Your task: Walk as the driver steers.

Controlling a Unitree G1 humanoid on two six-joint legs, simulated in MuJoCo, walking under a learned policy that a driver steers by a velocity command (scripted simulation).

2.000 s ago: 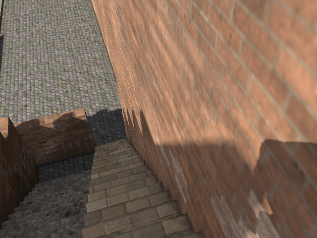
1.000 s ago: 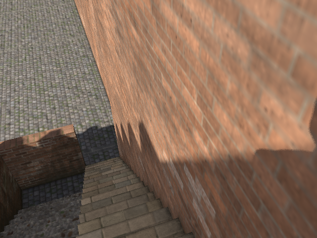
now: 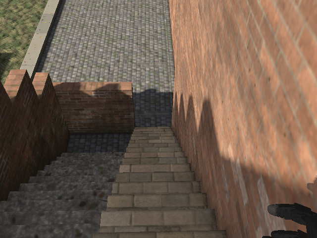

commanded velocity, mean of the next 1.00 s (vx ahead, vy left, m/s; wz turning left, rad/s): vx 0.02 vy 0.00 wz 0.42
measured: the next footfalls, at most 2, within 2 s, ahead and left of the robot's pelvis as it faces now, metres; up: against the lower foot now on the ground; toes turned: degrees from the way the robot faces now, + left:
left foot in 0.04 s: +0.12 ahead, +0.14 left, -0.21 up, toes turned +0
right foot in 0.72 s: +0.17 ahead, -0.10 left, -0.21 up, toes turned +28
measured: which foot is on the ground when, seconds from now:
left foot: up 0.00-0.02, down 0.04-0.72, up 0.74-0.98, down 1.00-1.00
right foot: down 0.00-0.04, up 0.06-0.70, down 0.72-1.00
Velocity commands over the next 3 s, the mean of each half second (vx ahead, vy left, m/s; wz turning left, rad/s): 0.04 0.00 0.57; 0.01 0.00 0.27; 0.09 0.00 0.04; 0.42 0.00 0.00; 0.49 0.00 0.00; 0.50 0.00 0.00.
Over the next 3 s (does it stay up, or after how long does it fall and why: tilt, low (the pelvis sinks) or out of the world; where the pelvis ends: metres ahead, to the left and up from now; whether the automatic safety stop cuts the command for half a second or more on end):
stays up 0.13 0.04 -0.11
